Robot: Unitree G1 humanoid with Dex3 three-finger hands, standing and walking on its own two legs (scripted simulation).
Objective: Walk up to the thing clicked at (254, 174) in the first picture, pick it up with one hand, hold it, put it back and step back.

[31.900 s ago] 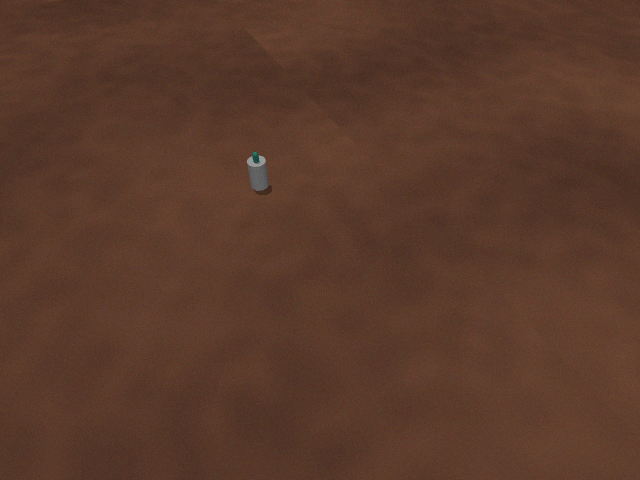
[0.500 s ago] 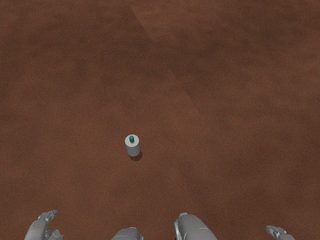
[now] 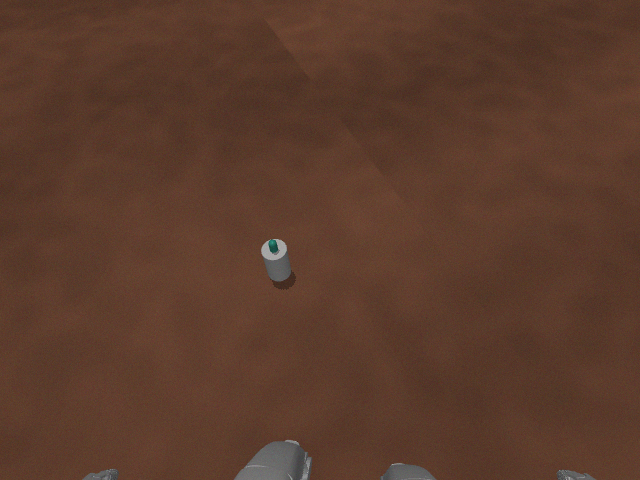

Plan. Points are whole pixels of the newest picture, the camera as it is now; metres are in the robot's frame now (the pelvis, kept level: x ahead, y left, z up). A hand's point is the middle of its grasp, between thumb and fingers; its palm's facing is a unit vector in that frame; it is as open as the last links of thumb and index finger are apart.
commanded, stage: step back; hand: left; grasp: from the side
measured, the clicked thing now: (275, 257) +0.83 +0.21 -0.66
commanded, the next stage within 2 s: stand in 1.60 s
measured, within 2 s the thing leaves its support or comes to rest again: neither
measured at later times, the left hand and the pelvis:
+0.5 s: hand out of the picture -0.11 +0.25 -0.15, palm faces -0.03 -0.91 -0.41, open 7.4 cm; pelvis -0.18 -0.02 -0.01, yaw -2 degrees
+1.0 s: hand out of the picture -0.20 +0.25 -0.14, palm faces +0.06 -0.92 -0.39, open 7.4 cm; pelvis -0.25 -0.03 +0.00, yaw +2 degrees
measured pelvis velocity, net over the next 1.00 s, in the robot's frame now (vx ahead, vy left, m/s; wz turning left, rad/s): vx -0.25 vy -0.03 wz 0.04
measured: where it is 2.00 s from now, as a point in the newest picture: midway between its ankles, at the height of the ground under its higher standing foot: outside the picture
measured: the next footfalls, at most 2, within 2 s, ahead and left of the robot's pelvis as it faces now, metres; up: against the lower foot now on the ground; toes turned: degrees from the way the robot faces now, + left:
left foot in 0.10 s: -0.01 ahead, +0.12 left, +0.00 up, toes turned +0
right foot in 0.44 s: -0.18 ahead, -0.13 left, +0.00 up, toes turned +2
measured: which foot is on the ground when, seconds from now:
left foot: up 0.00-0.08, down 0.10-0.46, up 0.48-0.72, down 0.74-1.00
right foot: down 0.00-0.12, up 0.14-0.42, down 0.44-1.00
